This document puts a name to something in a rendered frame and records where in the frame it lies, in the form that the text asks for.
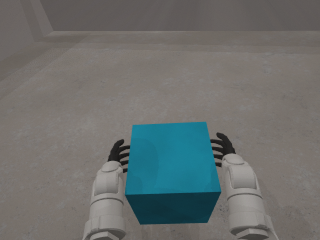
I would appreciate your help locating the carton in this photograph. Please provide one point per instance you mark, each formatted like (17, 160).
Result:
(172, 176)

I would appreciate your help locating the robot right hand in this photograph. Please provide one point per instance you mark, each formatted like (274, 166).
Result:
(225, 143)

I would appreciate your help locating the left robot forearm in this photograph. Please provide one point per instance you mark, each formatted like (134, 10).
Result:
(106, 220)

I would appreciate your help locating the right robot forearm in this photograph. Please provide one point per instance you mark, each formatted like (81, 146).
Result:
(247, 216)

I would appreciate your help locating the robot left hand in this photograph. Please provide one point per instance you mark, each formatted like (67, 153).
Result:
(116, 156)

